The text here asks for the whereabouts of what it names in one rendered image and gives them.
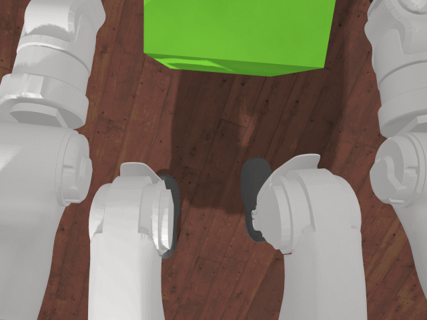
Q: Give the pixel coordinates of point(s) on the left robot forearm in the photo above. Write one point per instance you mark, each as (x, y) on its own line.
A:
(48, 82)

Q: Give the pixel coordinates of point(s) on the robot left upper arm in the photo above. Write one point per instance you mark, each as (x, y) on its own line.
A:
(43, 169)

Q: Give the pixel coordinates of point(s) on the robot right thigh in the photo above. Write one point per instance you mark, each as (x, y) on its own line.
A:
(306, 215)

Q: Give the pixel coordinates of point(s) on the robot right upper arm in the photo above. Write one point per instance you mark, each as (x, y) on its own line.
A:
(399, 177)

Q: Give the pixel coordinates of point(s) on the robot left foot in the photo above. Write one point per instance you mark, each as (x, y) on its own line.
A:
(171, 183)

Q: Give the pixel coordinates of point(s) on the right robot forearm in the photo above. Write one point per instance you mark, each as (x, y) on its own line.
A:
(397, 31)

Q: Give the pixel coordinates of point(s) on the carton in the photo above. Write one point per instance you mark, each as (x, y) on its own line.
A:
(248, 37)

